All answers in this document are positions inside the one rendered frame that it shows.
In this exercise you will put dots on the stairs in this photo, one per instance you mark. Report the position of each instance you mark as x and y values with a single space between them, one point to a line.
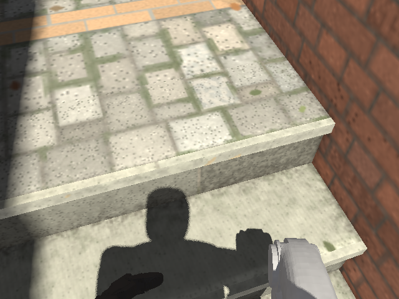
199 247

